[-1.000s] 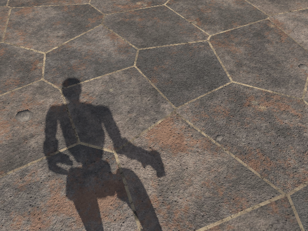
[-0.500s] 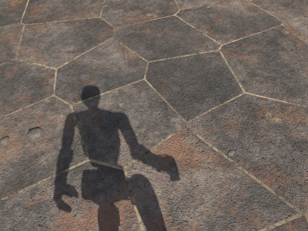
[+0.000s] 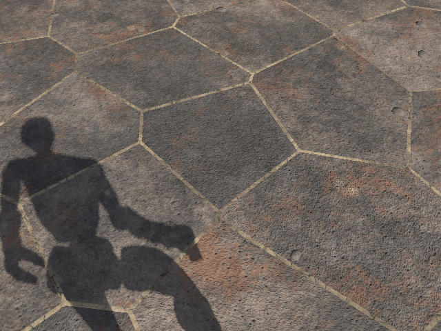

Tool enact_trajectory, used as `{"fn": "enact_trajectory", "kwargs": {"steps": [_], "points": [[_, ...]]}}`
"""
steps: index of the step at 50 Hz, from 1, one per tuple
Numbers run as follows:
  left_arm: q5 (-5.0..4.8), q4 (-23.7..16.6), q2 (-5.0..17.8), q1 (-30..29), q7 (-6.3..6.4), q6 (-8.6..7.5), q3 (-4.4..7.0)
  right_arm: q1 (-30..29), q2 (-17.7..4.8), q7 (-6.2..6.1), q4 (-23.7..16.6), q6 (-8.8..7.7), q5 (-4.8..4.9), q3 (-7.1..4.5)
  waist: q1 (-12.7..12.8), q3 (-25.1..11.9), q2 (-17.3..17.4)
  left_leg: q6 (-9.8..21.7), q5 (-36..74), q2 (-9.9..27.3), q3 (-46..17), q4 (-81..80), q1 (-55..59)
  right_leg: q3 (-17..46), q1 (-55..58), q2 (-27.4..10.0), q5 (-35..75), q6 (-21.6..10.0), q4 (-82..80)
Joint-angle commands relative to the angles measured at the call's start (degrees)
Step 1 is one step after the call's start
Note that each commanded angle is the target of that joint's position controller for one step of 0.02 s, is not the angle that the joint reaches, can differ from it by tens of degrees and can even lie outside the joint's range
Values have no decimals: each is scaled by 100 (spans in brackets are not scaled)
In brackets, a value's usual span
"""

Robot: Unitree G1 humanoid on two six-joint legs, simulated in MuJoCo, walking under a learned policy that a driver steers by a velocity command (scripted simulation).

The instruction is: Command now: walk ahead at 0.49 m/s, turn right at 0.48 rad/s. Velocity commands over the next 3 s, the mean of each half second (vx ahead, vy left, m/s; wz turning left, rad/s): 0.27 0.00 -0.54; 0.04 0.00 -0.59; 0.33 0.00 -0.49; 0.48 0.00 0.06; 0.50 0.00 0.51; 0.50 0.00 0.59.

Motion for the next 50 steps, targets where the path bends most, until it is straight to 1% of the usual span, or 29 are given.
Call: {"fn": "enact_trajectory", "kwargs": {"steps": [1,4,6,8,11,13,14,15,16,17,18,19,20,21,22,24,27,33,37,39,40,41,42,43,44,45,46,48,50], "points": [[38,-383,113,256,0,101,58,-291,-585,-29,-210,-192,2,-154,167,-85,708,910,471,1667,-1163,-1527,249,347,-635,-420,446,56,-80],[64,-570,133,-149,-48,85,46,-160,-755,-84,-66,-165,-18,-196,79,82,562,926,758,1635,-651,-1613,456,380,-1010,-394,1235,124,-872],[98,-709,95,-525,-142,31,8,-252,-860,-133,-55,-96,-20,-199,9,231,471,820,1649,1463,-90,-1466,410,91,-776,-301,1781,129,-1740],[157,-916,-16,-984,-252,-9,-53,-128,-1014,-195,-14,-7,15,-223,-174,246,435,750,2427,1437,260,-1219,485,-326,-490,-159,2088,117,-2418],[143,-1192,111,-1217,-380,35,-8,41,-1217,-241,51,153,142,-275,-229,66,577,619,3014,1618,366,-707,1107,-510,-379,-12,1795,-12,-2926],[182,-1287,334,-1007,-419,88,96,-47,-1355,-271,12,255,262,-328,-37,-177,733,481,3842,1690,401,-29,1419,-693,-29,251,1194,-207,-3104],[186,-1238,498,-612,-421,104,187,-116,-1386,-284,-22,306,311,-349,190,-408,759,389,4223,1637,440,635,1445,-800,447,453,1028,-347,-3277],[188,-1074,746,86,-374,96,331,-185,-1274,-285,-63,346,334,-314,564,-767,577,188,4000,1387,570,1694,1240,-864,1358,715,1508,-533,-3793],[194,-1023,1218,538,-230,118,485,107,-1040,-260,-114,324,161,-221,690,-1175,-193,-206,2154,982,632,3275,163,-42,2717,225,3694,-828,-3937],[264,-1214,1725,259,-128,145,489,679,-377,-178,-264,282,-227,-8,-20,-1675,-1548,-616,-3151,-8,256,5347,-1881,2123,4285,-1167,6521,-1799,-3380],[325,-1500,1483,233,-219,74,399,793,-802,-107,-228,227,-53,-19,274,-3028,-888,-601,-3291,-168,-1136,6186,-2180,3574,4607,-1774,5145,-2504,-4069],[271,-1548,1150,-70,-272,40,332,148,-1101,-99,-337,253,151,-107,393,-2445,-189,-489,-2643,80,-1266,6121,-2498,2966,4135,-1452,3984,-2212,-4384],[149,-1508,935,-351,-250,45,276,-156,-1015,-156,-435,294,134,-85,245,-1702,136,-451,-2108,269,-1178,5665,-2687,2427,3399,-1128,3106,-1854,-4514],[102,-1525,770,-585,-204,77,219,-257,-976,-234,-397,362,61,-82,98,-1239,285,-467,-1799,447,-1185,5248,-2560,2100,2674,-897,2685,-1625,-4657],[148,-1572,717,-753,-162,108,195,-222,-1024,-273,-411,435,38,-105,-73,-1047,149,-462,-1600,495,-1207,4915,-2197,1895,2058,-722,2545,-1515,-4788],[272,-1638,782,-861,-114,122,215,-66,-921,-294,-362,514,-1,-93,-210,-1032,-48,-511,-1384,365,-1100,4473,-1745,1660,1528,-517,2805,-1447,-4872],[225,-1599,904,-712,1,158,265,-196,-775,-353,-371,555,-14,-36,-136,-1171,-112,-667,-1180,242,-1147,3737,-1716,1616,1537,-420,2766,-1417,-4805],[206,-1671,886,-778,121,343,266,-644,-766,-330,-498,588,47,-36,44,-904,-504,-708,-776,92,-1284,2611,-1518,2061,1297,-166,442,-1139,-4913],[198,-1687,857,-696,93,415,272,-656,-817,-249,-539,452,92,-69,129,-908,-708,-564,-1024,-40,-1271,1747,-1125,2512,1623,-194,878,-1088,-4659],[130,-1718,829,-800,99,460,263,-376,-833,-190,-465,395,107,-110,-51,-912,-715,-406,-637,-67,-1164,732,-583,2615,1651,-62,1194,-947,-4407],[83,-1724,766,-797,110,481,244,-170,-931,-176,-400,381,78,-163,-149,-910,-598,-284,-94,133,-1190,67,-52,2494,1426,143,999,-749,-4184],[99,-1731,514,-574,103,491,177,-67,-1313,-194,-424,407,-24,-258,-21,-998,265,111,145,1209,-2041,-269,599,1921,793,599,-322,-423,-3278],[44,-1946,541,-615,86,443,199,-173,-1717,-206,-377,483,-184,-349,187,-588,2090,1037,1199,2202,-3403,-551,592,594,-454,1534,-1703,-66,-2198],[193,-1810,1054,-503,69,378,351,-427,-1358,-216,-580,465,-216,-280,100,-588,1640,1372,1556,2534,-3541,-496,403,664,-587,1129,-1769,203,-820],[147,-1649,1180,-416,45,393,424,-662,-1079,-259,-684,471,-153,-203,178,-601,1182,1166,1610,2227,-2936,-344,340,625,-511,1030,-1404,288,-313],[127,-1499,1032,-295,64,461,410,-836,-950,-281,-729,489,-69,-170,244,-527,963,901,1507,1837,-2388,-236,364,519,-520,973,-1107,401,-42],[147,-1464,889,-267,74,520,371,-852,-870,-306,-739,500,20,-141,183,-461,972,835,1529,1707,-2119,-198,481,473,-691,922,-833,498,275],[83,-1522,624,-409,39,567,275,-732,-869,-347,-730,566,7,-117,81,-355,1045,865,1646,1478,-1581,-280,491,148,-702,824,-573,618,244],[36,-1710,521,-852,5,543,202,-289,-976,-388,-657,622,-3,-163,-267,-429,1232,901,209,1511,-1546,-574,1015,-108,-1003,605,-288,658,-399]]}}
Next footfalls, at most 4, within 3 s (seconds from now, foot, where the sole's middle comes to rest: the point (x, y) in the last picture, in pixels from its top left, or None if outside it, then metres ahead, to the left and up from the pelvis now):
0.32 right None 0.31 -0.15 -0.78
0.82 left None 0.37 0.06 -0.78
1.26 right None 0.22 -0.17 -0.78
1.74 left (326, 285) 0.62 -0.32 -0.78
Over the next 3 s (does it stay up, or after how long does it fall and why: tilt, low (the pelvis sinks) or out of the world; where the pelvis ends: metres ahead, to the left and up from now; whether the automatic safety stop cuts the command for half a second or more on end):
stays up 0.97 -0.60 0.01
